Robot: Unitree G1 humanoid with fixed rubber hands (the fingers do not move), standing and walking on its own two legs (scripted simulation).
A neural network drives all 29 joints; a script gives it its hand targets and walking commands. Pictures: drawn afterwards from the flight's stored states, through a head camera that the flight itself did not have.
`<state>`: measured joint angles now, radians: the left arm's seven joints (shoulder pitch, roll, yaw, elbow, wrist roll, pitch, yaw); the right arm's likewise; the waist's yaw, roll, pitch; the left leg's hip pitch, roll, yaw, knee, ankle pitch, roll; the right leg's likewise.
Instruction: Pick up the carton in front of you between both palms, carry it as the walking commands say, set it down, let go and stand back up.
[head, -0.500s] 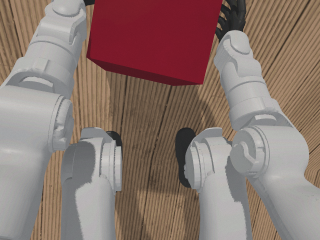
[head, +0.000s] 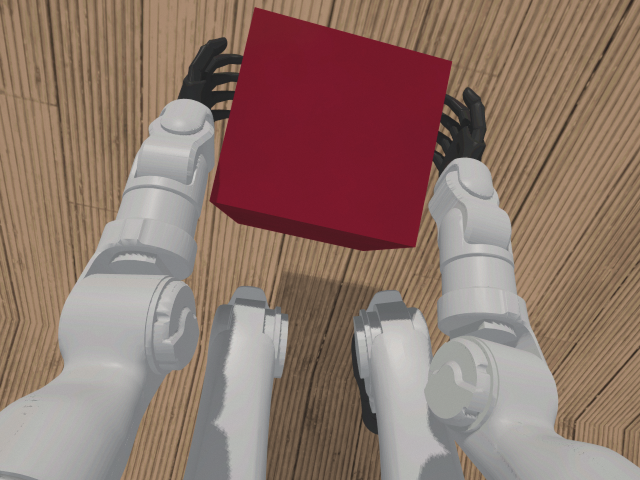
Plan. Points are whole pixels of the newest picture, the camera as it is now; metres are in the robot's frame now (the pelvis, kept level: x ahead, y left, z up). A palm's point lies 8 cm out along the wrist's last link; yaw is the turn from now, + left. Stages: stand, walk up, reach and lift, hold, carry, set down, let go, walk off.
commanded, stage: reach and lift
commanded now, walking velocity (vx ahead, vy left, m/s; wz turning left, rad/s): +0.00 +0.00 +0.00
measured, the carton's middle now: (322, 159) +0.50 +0.01 -0.15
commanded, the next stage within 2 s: none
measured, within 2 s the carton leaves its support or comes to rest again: neither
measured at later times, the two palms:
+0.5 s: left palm (154, 69) +0.48 +0.16 +0.07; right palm (553, 120) +0.46 -0.14 +0.08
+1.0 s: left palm out of the picture +0.43 +0.16 +0.23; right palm out of the picture +0.43 -0.14 +0.24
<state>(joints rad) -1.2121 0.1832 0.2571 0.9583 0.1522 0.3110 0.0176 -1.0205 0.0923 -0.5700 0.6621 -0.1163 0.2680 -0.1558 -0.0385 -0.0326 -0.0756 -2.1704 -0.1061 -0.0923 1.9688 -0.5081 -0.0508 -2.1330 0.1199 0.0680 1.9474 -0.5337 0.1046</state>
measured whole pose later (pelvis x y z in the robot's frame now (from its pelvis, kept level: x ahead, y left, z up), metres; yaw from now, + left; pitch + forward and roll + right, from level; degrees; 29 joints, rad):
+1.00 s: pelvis +0.09 -0.01 +0.27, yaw +2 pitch +23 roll +0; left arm -0.46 -0.08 0.31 0.62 0.21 0.30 0.03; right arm -0.43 0.17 -0.39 0.55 -0.19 0.27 -0.07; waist -0.02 -0.02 -0.21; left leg -0.99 -0.08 -0.13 0.99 -0.39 -0.03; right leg -0.97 0.09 0.14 0.98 -0.41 0.03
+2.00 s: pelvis +0.10 -0.01 +0.35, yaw +2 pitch -4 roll +0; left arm -0.32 -0.17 0.28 0.38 0.32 0.65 0.01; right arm -0.35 0.18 -0.32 0.39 -0.32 0.61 0.01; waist 0.00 -0.01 -0.02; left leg -0.14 -0.04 -0.13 0.40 -0.19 -0.01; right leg -0.14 0.04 0.15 0.41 -0.21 0.02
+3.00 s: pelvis +0.10 -0.01 +0.35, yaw +2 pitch -7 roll +0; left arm -0.32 -0.17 0.26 0.30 0.32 0.77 0.00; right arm -0.34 0.17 -0.29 0.31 -0.33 0.73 0.01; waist -0.01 -0.01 -0.01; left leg -0.05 -0.04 -0.13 0.34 -0.17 -0.01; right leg -0.04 0.03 0.14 0.35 -0.19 0.01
